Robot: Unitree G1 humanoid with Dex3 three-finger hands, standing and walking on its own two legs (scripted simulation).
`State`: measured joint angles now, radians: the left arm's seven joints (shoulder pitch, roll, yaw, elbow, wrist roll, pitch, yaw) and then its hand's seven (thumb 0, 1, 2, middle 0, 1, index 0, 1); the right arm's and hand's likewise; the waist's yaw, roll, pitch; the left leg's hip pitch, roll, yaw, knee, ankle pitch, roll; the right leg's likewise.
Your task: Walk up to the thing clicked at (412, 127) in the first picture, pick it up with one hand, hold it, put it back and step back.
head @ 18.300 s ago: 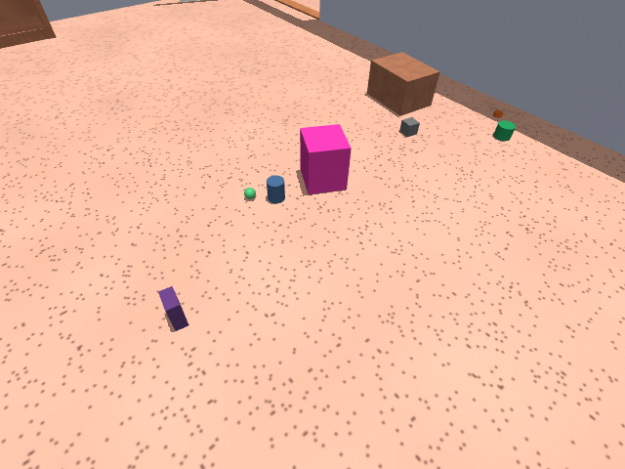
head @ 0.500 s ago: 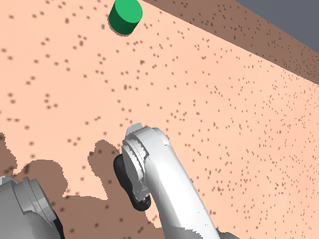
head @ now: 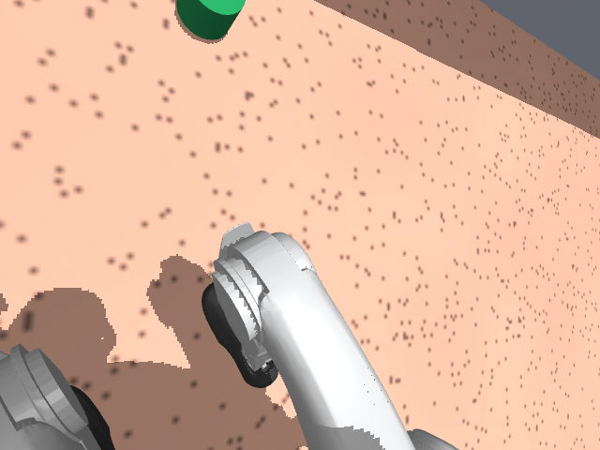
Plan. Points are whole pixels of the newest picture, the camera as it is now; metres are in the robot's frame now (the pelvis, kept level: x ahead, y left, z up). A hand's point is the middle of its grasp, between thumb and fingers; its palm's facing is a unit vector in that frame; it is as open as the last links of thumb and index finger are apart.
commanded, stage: rest palm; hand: left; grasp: from above
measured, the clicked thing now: out of the picture +0.47 +0.28 -0.29
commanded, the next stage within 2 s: close in 0.52 s
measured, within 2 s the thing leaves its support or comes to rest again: neither
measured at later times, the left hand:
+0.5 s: hand out of the picture +0.47 +0.27 -0.26, palm faces -0.15 -0.42 -0.90, open 13.8 cm
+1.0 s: hand out of the picture +0.48 +0.27 -0.26, palm faces -0.13 -0.42 -0.90, open 12.2 cm
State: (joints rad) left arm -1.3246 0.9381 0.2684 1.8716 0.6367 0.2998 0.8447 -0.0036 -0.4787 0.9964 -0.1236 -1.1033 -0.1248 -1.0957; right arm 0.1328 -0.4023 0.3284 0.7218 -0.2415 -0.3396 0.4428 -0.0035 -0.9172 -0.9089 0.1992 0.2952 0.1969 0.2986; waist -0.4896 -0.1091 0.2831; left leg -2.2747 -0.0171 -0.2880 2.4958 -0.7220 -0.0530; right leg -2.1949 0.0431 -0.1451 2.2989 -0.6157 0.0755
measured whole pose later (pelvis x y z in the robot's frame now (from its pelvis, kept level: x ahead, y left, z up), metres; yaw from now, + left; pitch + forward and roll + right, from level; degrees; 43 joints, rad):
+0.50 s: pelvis +0.00 +0.00 +0.01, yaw -1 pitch +27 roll -16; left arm -1.32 0.95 0.24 1.87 0.64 0.28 0.86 0.00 -0.50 0.99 -0.12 -1.07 -0.11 -1.07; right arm 0.15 -0.43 0.34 0.72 -0.24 -0.36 0.43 0.00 -0.91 -0.91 0.20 0.30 0.20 0.30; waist -0.50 -0.14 0.30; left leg -2.25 -0.02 -0.31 2.49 -0.73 -0.05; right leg -2.15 0.04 -0.17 2.27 -0.62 0.08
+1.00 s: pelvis +0.00 +0.00 +0.00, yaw -1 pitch +26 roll -16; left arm -1.34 0.99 0.24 1.86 0.63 0.29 0.84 0.00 -0.27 0.88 -0.29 -0.97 -0.29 -0.96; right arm 0.12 -0.43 0.36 0.68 -0.24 -0.36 0.43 0.00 -0.90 -0.90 0.20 0.29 0.20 0.30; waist -0.51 -0.14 0.33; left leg -2.25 -0.02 -0.32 2.51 -0.72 -0.05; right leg -2.15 0.04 -0.17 2.29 -0.61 0.08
